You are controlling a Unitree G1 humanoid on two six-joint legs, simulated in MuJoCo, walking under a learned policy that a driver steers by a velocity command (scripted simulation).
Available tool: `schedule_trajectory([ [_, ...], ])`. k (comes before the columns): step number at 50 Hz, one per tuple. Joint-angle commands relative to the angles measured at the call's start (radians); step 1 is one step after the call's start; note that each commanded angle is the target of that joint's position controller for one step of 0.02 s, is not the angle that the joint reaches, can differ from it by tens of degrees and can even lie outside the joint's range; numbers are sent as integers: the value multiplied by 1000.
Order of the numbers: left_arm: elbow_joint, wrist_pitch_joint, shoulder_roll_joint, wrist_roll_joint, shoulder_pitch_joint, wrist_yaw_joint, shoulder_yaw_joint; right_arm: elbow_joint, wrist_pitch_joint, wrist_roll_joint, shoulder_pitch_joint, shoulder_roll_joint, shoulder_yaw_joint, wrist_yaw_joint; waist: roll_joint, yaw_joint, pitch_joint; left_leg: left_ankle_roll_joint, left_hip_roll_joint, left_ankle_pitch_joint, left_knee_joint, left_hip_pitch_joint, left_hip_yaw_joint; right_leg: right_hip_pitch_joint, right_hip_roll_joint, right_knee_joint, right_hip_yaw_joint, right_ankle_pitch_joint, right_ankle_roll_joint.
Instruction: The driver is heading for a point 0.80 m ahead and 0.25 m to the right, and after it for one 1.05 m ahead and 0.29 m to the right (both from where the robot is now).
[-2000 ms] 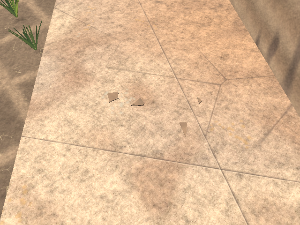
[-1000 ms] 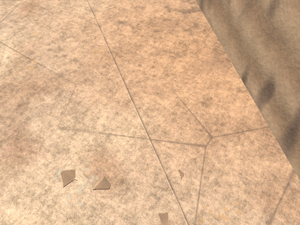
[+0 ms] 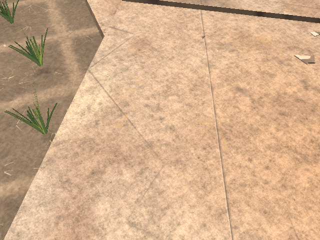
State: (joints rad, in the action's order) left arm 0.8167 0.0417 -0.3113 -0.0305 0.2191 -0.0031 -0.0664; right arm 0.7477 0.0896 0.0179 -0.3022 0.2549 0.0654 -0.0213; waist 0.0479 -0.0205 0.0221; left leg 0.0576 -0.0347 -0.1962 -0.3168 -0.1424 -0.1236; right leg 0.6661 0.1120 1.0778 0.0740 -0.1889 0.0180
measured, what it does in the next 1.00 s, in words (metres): walks ahead, turning right: right foot, then left foot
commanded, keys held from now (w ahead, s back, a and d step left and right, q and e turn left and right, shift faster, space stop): w+e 0.78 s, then w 0.22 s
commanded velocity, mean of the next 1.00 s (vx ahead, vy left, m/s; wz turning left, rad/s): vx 0.50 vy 0.00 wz -0.49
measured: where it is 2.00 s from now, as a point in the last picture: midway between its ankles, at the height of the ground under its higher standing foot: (233, 141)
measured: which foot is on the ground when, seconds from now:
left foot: down 0.00-0.30, up 0.32-0.74, down 0.76-1.00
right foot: up 0.00-0.26, down 0.28-0.78, up 0.80-1.00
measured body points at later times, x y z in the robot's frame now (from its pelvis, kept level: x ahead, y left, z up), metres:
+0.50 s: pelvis +0.28 -0.08 +0.00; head +0.31 -0.10 +0.44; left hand +0.44 +0.16 -0.11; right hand +0.37 -0.39 -0.10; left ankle +0.35 +0.09 -0.67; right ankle +0.28 -0.15 -0.75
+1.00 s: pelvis +0.55 -0.12 +0.00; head +0.58 -0.13 +0.45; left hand +0.82 +0.03 -0.10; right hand +0.46 -0.39 -0.11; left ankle +0.61 -0.03 -0.75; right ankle +0.50 -0.26 -0.67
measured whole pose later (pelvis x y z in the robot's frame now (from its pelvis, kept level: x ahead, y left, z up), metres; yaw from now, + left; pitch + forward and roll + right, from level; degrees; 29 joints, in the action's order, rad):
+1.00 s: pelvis +0.55 -0.12 +0.00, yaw -32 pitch +2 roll +1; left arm 0.68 0.04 -0.30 -0.01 0.22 0.00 -0.06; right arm 0.79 0.10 0.00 -0.32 0.26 0.06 -0.02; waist 0.05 -0.05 0.01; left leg 0.04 -0.04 -0.19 -0.36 -0.20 -0.03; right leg 0.58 0.05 1.05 0.07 -0.31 -0.01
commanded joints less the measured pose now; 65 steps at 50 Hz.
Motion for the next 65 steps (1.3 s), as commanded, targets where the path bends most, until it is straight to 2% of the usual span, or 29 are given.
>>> schedule_trajectory([
  [1, -49, 4, -34, 6, 11, -3, -10, -50, 27, 4, 57, 123, 33, 16, -110, 25, 6, 135, 269, 277, 186, 13, 91, 40, 19, -110, 47, 170, 7],
  [9, -155, 11, -8, 12, -205, -55, 10, 17, -11, -27, -25, 182, 56, 35, -87, -52, 82, 95, 324, 379, 135, 215, -38, 73, -16, -421, -86, 182, -58],
  [12, -175, 5, -48, 10, -150, -65, -11, 14, -36, -36, 1, 224, 67, 48, -136, 5, 6, 59, 326, 824, -44, 268, -76, -71, -99, -431, -173, 27, -114],
  [14, -123, 1, -135, 5, 101, -51, -61, 7, -48, -43, 30, 228, 62, 55, -125, 149, -134, 9, 270, 909, -400, 163, -114, -435, -184, -508, -191, 55, -179],
  [15, -100, -10, -232, 5, 232, -28, -94, -12, -37, -19, 4, 178, 42, 57, 16, 188, -228, -40, 214, 517, -720, -91, -114, -735, -40, -532, 57, 96, -244],
  [16, -129, -3, -302, 1, 170, -25, -99, -65, -4, -5, -61, 56, 3, 43, 240, 67, -325, -106, -31, -364, -1087, -516, 31, -1023, 197, -683, 666, -60, -456],
  [17, -145, 8, -220, 10, 196, -32, -73, -74, 37, -37, 26, 142, 14, 23, 99, 145, -398, -76, 8, -369, -1140, -624, 244, -1064, 220, -778, 747, -129, -442],
  [18, -139, 19, -166, 15, 175, -32, -60, -99, 54, -68, 104, 162, 17, 15, 54, 145, -265, -51, 52, -296, -1099, -673, 235, -970, 189, -778, 593, -88, -395],
  [19, -142, 25, -139, 10, 114, -33, -51, -100, 61, -53, 119, 148, 13, 19, -43, 92, -154, -42, 99, -221, -988, -647, 226, -808, 139, -776, 466, 20, -355],
  [21, -174, 27, -87, 23, 20, -24, -32, -88, 46, -14, 109, 165, 28, 26, -31, 27, -91, -54, 144, -154, -864, -519, 222, -602, 79, -805, 339, 191, -326],
  [25, -175, 30, -128, 20, 27, -2, -43, -101, 8, -1, 124, 121, 17, 29, -25, 6, -52, -113, 134, -59, -679, -474, 182, -448, 35, -849, 234, 325, -326],
  [29, -159, 16, -141, 9, 71, 15, -47, -133, 11, -6, 273, 84, -2, 21, 23, 65, -29, -135, 76, 212, -366, -404, 166, -394, -39, -827, 166, 215, -256],
  [32, -141, 6, -145, 4, 122, 18, -49, -153, 23, -23, 347, 100, 1, 8, 40, 98, -28, -130, 40, 267, -249, -357, 176, -425, -18, -790, 225, 131, -238],
  [35, -137, -3, -134, 4, 134, 22, -48, -157, 37, -28, 340, 138, 17, -3, 63, 81, -32, -97, 32, 182, -179, -329, 205, -512, 17, -706, 324, 89, -218],
  [37, -146, -7, -121, 6, 105, 22, -46, -134, 47, -28, 241, 159, 33, -1, 88, 20, -53, -57, 28, 140, -129, -202, 187, -515, 4, -625, 348, 124, -190],
  [38, -157, -4, -83, 11, 98, 20, -33, -117, 53, -16, 142, 188, 47, 6, 71, -29, -124, -19, 72, 138, -125, -29, 211, -474, -45, -496, 309, 154, -157],
  [39, -177, -1, -23, 29, 111, 17, -11, -106, 53, -2, -9, 245, 62, 15, -56, -82, -266, 43, 252, 80, -136, 229, 390, -346, -116, -210, 214, -18, -116],
  [40, -201, 8, 11, -5, 252, 18, 2, -61, 40, 6, -77, 307, 76, 4, -418, -10, -351, 199, 440, -178, -20, 477, 874, -4, -225, 83, 107, -416, -60],
  [41, -163, 9, -90, -11, 243, 21, -14, -77, 37, -18, -54, 208, 55, -1, -284, -35, -264, 183, 433, -391, 25, 428, 917, 105, -149, 200, 137, -372, -45],
  [42, -170, 6, -128, -3, 140, 19, -24, -77, 31, -21, -23, 154, 40, 2, -186, -60, -147, 146, 389, -354, 32, 317, 759, 126, -122, 224, 114, -277, -39],
  [43, -182, 5, -115, 9, 81, 20, -22, -79, 24, -11, 18, 141, 31, 2, -113, -47, -85, 130, 346, -225, 42, 204, 642, 97, -95, 206, 82, -216, -35],
  [46, -199, 12, -67, 10, 49, 6, -18, -55, 25, -4, 53, 104, 16, 4, -153, 1, -26, 136, 266, 11, 98, 43, 453, 14, -41, 77, 60, -143, -36],
  [53, -231, 26, 2, 22, -108, -13, 19, 4, 15, -31, 14, 184, 32, 11, -125, -29, -7, 152, 242, 212, 164, 11, 253, -37, -19, -321, -35, 94, -13],
  [58, -269, 41, -21, 10, -233, -30, 14, 53, -8, -50, -75, 207, 32, 9, -135, -61, 22, 126, 265, 223, 120, 47, 258, -132, -66, -506, -60, 144, -25],
  [60, -266, 49, -48, 10, -201, -34, 1, 62, -21, -54, -71, 226, 37, 14, -145, -22, 13, 106, 282, 254, 68, 69, 282, -210, -82, -566, -60, 108, -46],
  [62, -208, 51, -112, 22, -6, -21, -36, 61, -24, -49, -58, 201, 25, 18, -121, 86, -102, 57, 210, 408, -157, 1, 226, -528, -96, -618, -74, 121, -89],
  [63, -186, 48, -188, 43, 172, -7, -59, 30, -18, -25, -43, 135, -2, 17, -22, 163, -253, 10, 145, 194, -456, -178, 176, -809, 91, -587, 111, 134, -154],
  [64, -173, 35, -256, 50, 218, -5, -70, 9, -2, -32, -161, 35, -32, 19, 246, 112, -379, -46, 13, -354, -785, -514, 140, -1062, 322, -680, 515, -45, -290],
  [65, -169, 34, -164, 42, 224, -7, -49, 26, 3, -54, -120, 139, -5, 19, 154, 146, -336, -46, 47, -380, -922, -611, 244, -999, 299, -747, 585, -191, -285],
])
